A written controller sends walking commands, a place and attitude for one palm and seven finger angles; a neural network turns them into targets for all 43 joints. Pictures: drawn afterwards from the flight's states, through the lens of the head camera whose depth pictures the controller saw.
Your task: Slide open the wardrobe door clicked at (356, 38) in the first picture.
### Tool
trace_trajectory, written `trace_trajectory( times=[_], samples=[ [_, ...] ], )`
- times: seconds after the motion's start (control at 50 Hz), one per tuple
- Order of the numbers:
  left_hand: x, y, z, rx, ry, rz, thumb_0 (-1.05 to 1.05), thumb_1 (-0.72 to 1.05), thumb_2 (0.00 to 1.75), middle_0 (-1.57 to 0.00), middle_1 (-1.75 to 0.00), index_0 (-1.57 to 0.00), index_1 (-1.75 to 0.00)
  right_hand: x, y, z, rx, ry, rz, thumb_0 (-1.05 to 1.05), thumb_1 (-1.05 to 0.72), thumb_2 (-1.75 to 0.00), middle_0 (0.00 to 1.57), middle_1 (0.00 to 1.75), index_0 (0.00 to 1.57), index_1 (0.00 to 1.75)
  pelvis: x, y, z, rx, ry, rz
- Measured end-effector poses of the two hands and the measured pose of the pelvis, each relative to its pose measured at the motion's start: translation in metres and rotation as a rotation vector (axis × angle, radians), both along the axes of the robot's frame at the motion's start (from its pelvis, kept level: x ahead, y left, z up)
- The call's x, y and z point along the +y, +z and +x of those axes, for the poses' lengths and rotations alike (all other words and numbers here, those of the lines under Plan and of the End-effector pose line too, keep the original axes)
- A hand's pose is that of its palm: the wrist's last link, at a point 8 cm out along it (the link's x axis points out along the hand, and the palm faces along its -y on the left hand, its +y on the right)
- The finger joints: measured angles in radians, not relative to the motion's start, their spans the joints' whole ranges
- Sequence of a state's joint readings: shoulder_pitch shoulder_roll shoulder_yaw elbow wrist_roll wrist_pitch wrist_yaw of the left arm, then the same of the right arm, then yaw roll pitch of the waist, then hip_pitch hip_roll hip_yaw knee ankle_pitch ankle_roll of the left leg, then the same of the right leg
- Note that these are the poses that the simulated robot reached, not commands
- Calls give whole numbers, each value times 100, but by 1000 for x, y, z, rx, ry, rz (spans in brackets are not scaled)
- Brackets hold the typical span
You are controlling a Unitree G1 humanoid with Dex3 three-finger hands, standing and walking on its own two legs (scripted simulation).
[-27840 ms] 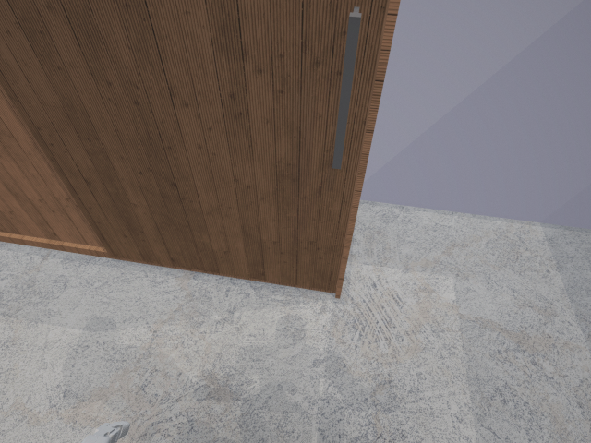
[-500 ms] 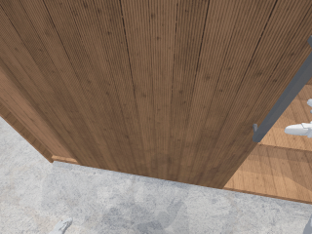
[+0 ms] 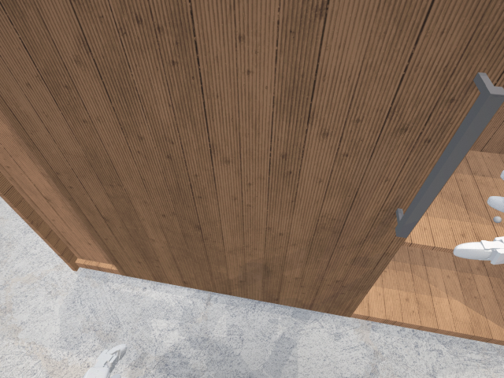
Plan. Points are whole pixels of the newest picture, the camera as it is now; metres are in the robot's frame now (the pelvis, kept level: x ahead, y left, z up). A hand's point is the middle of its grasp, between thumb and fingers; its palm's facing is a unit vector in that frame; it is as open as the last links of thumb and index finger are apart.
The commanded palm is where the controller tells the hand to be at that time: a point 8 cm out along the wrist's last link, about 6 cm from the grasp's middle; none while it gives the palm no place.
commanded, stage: slip the hand off the handle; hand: right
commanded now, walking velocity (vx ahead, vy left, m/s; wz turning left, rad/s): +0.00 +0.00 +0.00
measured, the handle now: (434, 170) +0.45 -0.28 +0.10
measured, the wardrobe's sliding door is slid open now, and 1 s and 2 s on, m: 0.67 0.67 0.67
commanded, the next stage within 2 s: draw the hand back to the body in 0.34 s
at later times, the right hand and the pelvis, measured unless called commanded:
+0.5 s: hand out of the picture +0.26 -0.32 +0.13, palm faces +0.47 +0.87 -0.17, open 14.7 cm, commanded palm +0.22 -0.35 +0.13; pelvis -0.01 +0.03 +0.00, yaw -3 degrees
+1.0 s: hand out of the picture +0.23 -0.29 +0.14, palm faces +0.22 +0.97 -0.09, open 14.5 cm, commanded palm +0.18 -0.33 +0.16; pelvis -0.01 +0.02 +0.00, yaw -1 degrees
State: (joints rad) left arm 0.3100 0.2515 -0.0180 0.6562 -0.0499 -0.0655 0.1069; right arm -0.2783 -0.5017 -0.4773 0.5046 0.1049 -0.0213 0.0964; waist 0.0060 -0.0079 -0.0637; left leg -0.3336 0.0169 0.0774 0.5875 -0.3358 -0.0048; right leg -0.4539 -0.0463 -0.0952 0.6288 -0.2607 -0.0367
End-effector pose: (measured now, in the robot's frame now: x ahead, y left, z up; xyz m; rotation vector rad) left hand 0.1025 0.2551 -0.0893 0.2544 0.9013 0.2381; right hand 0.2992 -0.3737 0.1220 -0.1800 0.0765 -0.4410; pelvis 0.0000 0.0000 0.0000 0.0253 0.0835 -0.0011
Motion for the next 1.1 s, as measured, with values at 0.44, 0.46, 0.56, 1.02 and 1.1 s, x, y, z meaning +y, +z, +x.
trace_trajectory(
  times=[0.44, 0.46, 0.56, 1.02, 1.1],
  samples=[
    [-13, 25, 76, -244, -164, -36, 1, 90, 90, -20, -30, -21, -30, 15, 8, -83, 1, -60, -22, -1, 55, -20, 26, 115, 25, 115, 23, 2, -5, -65, -39, -11],
    [-11, 24, 74, -239, -165, -33, 1, 90, 90, -20, -30, -21, -30, 16, 10, -85, -12, -61, -25, -1, 55, -20, 26, 115, 25, 115, 24, 2, -6, -67, -41, -11],
    [2, 18, 62, -225, -139, -23, 1, 90, 90, -20, -30, -21, -30, 25, 23, -84, -131, 60, 54, -1, 55, -20, 25, 115, 25, 115, 31, 2, -7, -84, -45, -9],
    [3, 32, 47, -337, -114, -10, 1, 90, 90, -20, -30, -20, -30, 38, 25, -106, -108, 193, 1, -1, 49, -23, 25, 111, 24, 111, 16, 3, -6, -107, -16, -4],
    [-15, 37, 62, -340, -166, -30, 1, 90, 90, -20, -30, -20, -30, 41, 29, -118, -89, 58, -142, -1, 39, -28, 25, 105, 24, 105, 10, 6, -5, -108, -16, -6]
  ],
)
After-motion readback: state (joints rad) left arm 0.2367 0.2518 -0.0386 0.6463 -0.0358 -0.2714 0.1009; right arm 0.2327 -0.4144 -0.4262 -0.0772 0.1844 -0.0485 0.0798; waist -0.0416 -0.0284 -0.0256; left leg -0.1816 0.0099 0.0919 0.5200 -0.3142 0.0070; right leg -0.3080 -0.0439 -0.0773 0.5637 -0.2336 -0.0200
